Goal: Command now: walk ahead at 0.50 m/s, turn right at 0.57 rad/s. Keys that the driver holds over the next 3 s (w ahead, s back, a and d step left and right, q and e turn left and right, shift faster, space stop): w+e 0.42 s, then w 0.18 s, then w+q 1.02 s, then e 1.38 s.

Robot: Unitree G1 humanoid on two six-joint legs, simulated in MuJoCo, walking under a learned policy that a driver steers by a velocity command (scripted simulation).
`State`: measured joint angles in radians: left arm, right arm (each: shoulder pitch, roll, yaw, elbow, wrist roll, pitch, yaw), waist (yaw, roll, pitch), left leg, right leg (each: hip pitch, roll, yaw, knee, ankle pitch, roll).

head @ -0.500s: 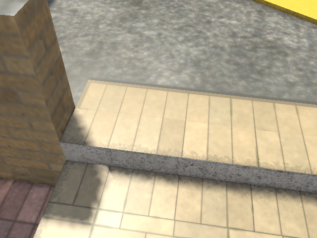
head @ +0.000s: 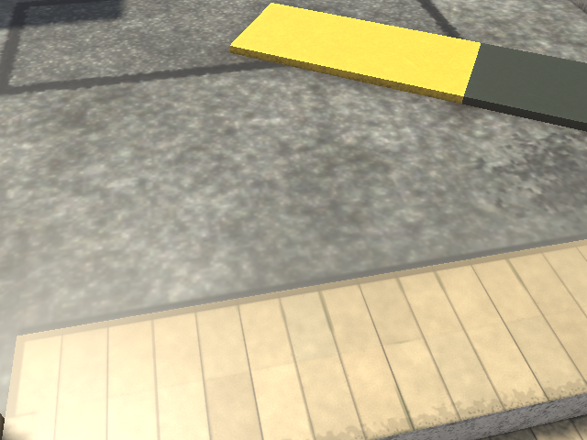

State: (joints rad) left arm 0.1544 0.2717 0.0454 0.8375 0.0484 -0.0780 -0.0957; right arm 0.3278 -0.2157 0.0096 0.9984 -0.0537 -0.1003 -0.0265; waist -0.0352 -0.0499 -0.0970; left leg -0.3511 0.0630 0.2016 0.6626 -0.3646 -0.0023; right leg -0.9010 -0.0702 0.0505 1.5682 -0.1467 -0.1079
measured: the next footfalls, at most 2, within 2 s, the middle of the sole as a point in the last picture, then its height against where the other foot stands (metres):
right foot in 0.26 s outside the picture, level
left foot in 0.72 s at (311, 388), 0.13 m higher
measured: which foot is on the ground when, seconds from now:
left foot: down 0.00-0.30, up 0.32-0.70, down 0.72-1.00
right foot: up 0.00-0.24, down 0.26-0.76, up 0.78-1.00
